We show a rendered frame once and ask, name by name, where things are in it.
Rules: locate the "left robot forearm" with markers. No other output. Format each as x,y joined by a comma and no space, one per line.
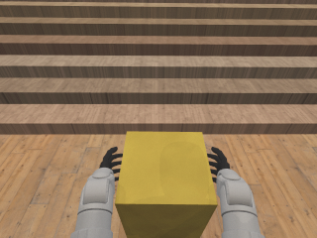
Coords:
95,209

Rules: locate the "right robot hand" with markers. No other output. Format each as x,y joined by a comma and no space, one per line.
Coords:
221,160

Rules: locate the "carton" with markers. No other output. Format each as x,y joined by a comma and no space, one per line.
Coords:
165,187

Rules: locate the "left robot hand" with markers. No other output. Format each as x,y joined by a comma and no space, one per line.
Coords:
107,161

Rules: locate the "right robot forearm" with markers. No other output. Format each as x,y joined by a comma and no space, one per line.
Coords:
238,209

